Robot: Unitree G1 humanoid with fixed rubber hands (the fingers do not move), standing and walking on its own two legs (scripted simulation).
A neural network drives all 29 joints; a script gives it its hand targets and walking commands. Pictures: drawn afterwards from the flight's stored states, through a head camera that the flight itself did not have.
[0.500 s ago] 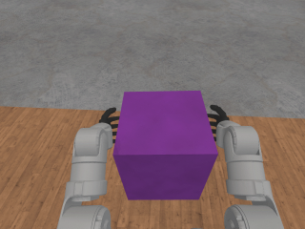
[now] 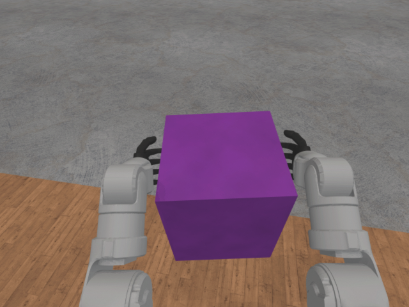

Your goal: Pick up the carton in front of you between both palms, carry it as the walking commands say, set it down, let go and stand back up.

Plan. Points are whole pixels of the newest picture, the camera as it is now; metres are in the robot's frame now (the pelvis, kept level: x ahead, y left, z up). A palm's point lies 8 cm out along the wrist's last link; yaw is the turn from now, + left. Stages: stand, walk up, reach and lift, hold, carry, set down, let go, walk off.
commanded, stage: carry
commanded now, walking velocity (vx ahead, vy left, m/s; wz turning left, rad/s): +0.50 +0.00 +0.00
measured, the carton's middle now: (220, 189) +0.36 +0.00 +0.05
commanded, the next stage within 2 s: none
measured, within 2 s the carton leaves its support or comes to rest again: neither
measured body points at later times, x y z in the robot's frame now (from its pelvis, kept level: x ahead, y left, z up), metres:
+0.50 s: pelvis +0.31 +0.03 -0.03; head +0.31 +0.04 +0.42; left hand +0.67 +0.18 +0.07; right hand +0.67 -0.12 +0.08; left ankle +0.40 +0.08 -0.75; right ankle +0.11 -0.04 -0.67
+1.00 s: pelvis +0.61 +0.01 -0.07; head +0.60 +0.00 +0.38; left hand +0.98 +0.14 +0.07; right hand +0.97 -0.16 +0.07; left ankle +0.41 +0.08 -0.73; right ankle +0.72 -0.05 -0.79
